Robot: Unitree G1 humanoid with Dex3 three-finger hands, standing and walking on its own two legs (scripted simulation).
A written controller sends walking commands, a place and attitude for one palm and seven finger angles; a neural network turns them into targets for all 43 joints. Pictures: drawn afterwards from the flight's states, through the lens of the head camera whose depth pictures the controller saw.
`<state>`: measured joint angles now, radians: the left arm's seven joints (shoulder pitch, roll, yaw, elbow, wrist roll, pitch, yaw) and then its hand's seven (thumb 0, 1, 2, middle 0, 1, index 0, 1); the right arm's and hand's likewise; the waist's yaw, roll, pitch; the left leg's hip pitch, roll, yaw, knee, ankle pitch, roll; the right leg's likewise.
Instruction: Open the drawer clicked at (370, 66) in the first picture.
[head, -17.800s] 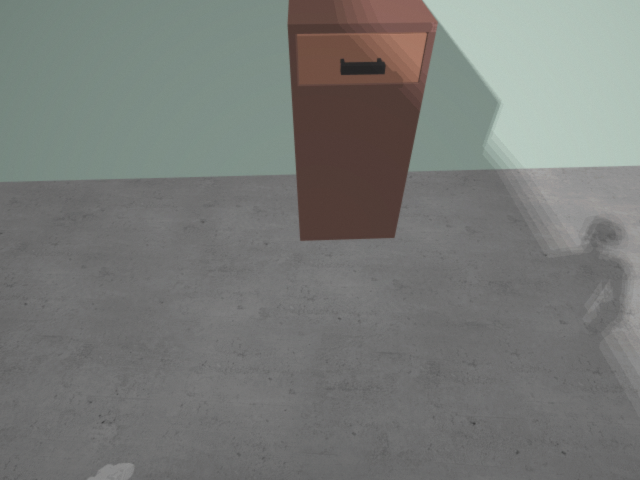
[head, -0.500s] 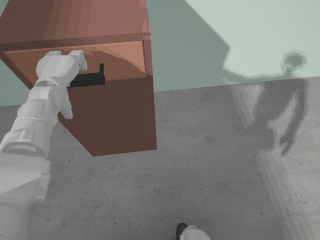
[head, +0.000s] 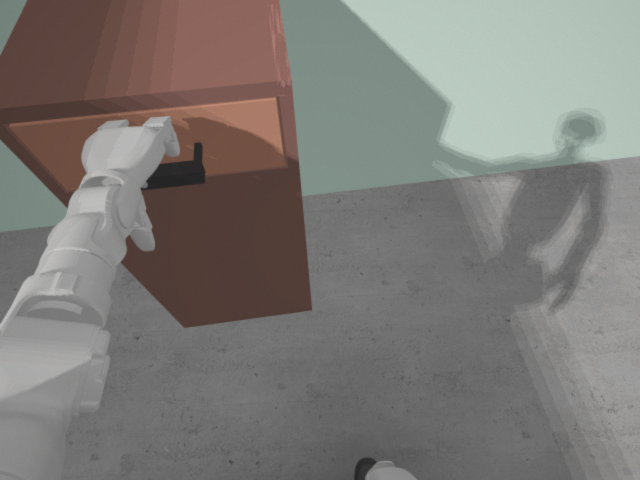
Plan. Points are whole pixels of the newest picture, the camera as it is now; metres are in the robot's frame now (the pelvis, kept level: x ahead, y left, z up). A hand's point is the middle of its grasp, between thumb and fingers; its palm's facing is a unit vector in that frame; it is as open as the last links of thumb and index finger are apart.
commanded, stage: move the hooked fingers above the handle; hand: left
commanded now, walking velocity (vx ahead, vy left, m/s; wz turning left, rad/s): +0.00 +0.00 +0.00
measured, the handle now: (161, 164) +0.56 +0.22 +0.02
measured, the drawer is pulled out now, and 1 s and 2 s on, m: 0.00 0.00 0.00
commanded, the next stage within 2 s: lower the fingers behind the handle in 0.26 s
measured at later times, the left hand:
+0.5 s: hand (178, 161) +0.52 +0.17 +0.07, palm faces -0.02 -0.07 -1.00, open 13.8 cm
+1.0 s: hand (170, 187) +0.50 +0.19 +0.04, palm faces -0.03 -0.04 -1.00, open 13.8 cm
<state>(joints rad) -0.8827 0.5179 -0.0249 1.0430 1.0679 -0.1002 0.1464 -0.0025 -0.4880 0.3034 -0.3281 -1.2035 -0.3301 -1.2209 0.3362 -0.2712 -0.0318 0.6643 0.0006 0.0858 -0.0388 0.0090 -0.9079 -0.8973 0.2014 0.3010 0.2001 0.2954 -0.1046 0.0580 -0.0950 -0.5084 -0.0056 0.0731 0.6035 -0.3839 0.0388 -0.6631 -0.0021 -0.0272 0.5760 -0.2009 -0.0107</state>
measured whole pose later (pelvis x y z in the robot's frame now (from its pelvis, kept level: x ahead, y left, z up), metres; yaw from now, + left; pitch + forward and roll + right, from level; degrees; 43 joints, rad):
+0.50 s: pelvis +0.01 +0.00 +0.00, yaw +0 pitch +18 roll +0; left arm -0.95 0.44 -0.03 1.07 1.08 -0.09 0.24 0.00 -0.49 0.30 -0.32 -1.20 -0.32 -1.20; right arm 0.34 -0.28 -0.04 0.69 -0.02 0.09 -0.02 0.01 -0.91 -0.90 0.20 0.30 0.20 0.30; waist -0.13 0.06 -0.12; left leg -0.53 -0.01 0.07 0.63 -0.40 0.04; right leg -0.69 -0.01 -0.03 0.60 -0.22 -0.01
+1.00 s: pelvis +0.00 +0.00 -0.01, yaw +1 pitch +19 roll +0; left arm -0.93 0.44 -0.06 1.12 1.10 -0.09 0.31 0.00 -0.49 0.30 -0.32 -1.20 -0.32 -1.20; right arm 0.32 -0.30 -0.05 0.71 -0.03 0.06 -0.01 0.01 -0.91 -0.90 0.20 0.30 0.20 0.30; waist -0.12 0.05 -0.12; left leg -0.60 -0.01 0.05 0.68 -0.41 0.03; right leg -0.74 -0.01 -0.05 0.65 -0.24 -0.02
